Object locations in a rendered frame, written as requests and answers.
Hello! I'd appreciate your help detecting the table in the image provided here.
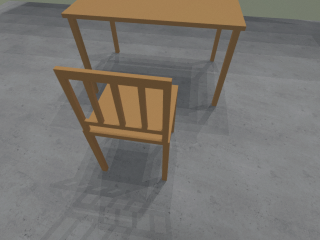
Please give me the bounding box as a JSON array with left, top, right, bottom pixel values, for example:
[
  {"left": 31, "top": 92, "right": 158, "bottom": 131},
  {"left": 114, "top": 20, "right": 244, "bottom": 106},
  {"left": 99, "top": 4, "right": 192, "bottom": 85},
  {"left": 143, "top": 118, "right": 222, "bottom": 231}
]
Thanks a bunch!
[{"left": 61, "top": 0, "right": 247, "bottom": 106}]

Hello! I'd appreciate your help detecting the chair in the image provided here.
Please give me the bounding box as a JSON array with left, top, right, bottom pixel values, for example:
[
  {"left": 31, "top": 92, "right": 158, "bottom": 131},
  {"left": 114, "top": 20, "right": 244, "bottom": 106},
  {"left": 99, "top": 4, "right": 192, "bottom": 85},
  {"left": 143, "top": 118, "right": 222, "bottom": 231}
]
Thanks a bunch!
[{"left": 53, "top": 66, "right": 178, "bottom": 181}]

